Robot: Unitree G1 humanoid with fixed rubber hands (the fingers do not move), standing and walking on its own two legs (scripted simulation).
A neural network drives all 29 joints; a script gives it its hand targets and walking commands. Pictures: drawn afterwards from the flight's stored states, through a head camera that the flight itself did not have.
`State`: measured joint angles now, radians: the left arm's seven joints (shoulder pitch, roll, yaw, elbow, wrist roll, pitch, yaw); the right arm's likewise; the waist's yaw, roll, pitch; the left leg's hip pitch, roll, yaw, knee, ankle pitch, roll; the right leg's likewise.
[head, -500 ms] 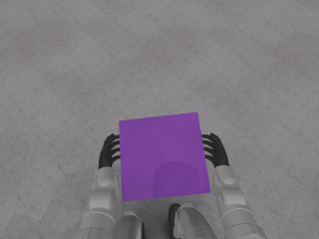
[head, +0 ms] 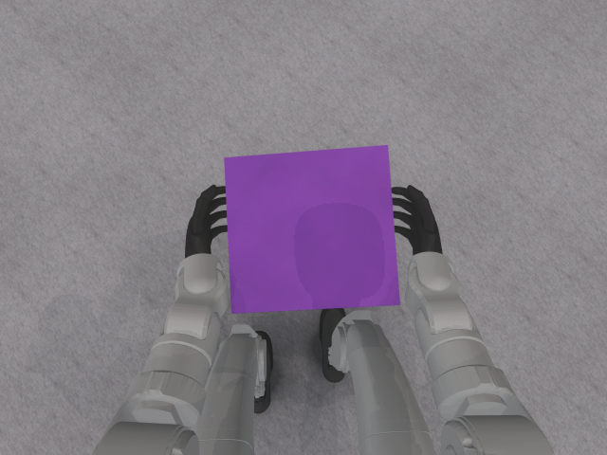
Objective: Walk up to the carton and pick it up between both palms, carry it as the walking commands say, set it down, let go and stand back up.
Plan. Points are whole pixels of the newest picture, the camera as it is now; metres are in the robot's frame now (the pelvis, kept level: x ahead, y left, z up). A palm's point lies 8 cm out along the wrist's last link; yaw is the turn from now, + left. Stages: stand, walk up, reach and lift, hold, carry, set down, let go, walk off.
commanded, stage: set down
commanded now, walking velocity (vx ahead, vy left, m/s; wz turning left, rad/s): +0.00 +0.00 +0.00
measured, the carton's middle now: (313, 233) +0.39 -0.03 -0.22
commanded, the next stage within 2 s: none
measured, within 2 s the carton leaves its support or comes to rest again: neither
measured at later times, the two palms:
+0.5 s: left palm (219, 236) +0.39 +0.12 -0.21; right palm (405, 229) +0.39 -0.17 -0.21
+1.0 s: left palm (230, 225) +0.43 +0.12 -0.31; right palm (388, 217) +0.43 -0.17 -0.31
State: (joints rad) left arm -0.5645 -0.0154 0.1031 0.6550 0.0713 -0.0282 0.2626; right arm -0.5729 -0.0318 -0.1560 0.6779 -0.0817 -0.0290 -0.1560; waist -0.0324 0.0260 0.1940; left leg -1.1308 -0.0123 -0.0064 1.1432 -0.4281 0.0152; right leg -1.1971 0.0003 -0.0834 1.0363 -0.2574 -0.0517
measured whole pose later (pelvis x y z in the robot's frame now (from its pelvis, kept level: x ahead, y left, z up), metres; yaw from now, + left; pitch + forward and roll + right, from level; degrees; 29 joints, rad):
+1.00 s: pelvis -0.04 +0.00 -0.14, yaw +0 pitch +27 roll +0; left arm -1.04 0.09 0.12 0.68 -0.05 0.08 0.34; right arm -1.07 -0.19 -0.16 0.73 0.03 0.07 -0.17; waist -0.03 0.03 0.47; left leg -1.62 -0.03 0.00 1.73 -0.58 0.01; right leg -1.70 0.00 -0.06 1.62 -0.38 -0.05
